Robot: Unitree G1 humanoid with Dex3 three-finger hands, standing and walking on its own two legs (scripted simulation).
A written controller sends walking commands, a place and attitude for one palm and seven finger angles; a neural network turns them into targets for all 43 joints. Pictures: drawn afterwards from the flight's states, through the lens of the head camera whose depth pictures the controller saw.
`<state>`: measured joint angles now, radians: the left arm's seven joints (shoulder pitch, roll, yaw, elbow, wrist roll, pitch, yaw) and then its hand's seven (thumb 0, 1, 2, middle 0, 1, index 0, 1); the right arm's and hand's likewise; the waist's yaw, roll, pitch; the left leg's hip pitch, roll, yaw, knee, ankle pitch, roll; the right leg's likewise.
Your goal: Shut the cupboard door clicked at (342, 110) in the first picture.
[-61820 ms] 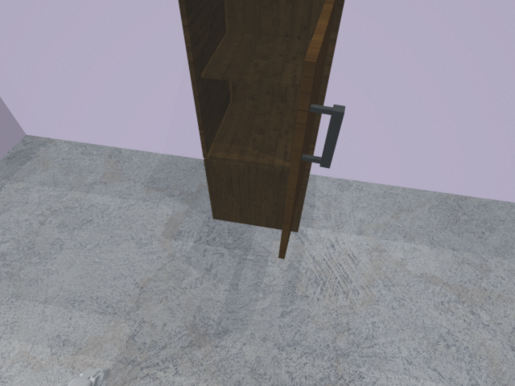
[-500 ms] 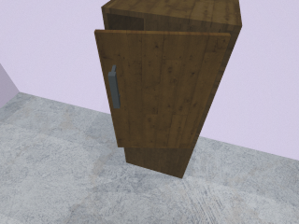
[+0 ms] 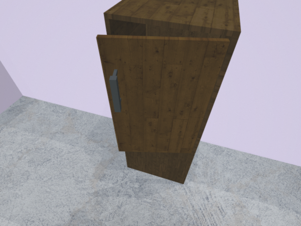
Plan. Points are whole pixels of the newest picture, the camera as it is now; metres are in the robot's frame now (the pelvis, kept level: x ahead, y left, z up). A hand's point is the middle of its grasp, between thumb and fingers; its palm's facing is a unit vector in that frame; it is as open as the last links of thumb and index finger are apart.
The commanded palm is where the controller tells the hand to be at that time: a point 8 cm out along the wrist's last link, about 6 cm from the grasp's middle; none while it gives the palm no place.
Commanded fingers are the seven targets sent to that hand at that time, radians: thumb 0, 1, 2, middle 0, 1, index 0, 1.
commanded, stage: shuffle to correct the standing spot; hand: left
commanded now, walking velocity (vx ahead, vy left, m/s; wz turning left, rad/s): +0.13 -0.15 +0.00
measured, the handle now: (116, 91) +0.50 +0.15 +0.08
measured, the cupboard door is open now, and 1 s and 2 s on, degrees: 16 16 16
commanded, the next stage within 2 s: come to a stop and stand still in 0.22 s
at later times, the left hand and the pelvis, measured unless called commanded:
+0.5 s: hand out of the picture +0.03 +0.11 -0.19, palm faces +0.06 -0.99 -0.09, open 7.3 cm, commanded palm none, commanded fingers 0.00 0.90 0.90 -0.20 -0.30 -0.20 -0.30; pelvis +0.06 -0.04 +0.00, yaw +0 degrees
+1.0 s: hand out of the picture +0.03 +0.14 -0.17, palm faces +0.02 -0.98 -0.18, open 7.3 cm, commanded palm none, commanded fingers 0.00 0.90 0.90 -0.20 -0.30 -0.20 -0.30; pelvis +0.02 -0.03 +0.00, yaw -1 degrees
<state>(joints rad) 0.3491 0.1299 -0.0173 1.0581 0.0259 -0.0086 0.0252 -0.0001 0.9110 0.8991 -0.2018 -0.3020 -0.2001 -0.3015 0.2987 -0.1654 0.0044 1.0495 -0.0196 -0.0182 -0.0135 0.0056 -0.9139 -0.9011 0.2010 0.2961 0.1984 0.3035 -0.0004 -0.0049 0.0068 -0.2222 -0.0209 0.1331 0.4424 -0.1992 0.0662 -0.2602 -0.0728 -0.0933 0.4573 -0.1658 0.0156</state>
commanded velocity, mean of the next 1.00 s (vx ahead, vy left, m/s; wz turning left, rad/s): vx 0.02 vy -0.05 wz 0.00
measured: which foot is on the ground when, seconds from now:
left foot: down 0.00-1.00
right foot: down 0.00-1.00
